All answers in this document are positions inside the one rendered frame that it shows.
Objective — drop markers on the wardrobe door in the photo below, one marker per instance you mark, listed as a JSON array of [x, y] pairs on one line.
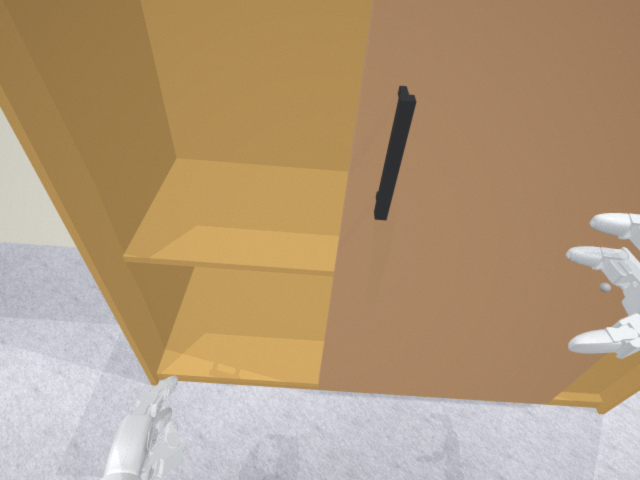
[[604, 373], [526, 126]]

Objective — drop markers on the robot right hand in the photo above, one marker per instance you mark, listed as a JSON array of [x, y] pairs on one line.
[[623, 270]]

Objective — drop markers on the handle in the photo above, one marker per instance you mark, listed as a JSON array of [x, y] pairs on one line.
[[400, 129]]

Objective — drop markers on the robot left hand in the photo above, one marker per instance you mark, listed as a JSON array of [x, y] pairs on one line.
[[138, 432]]

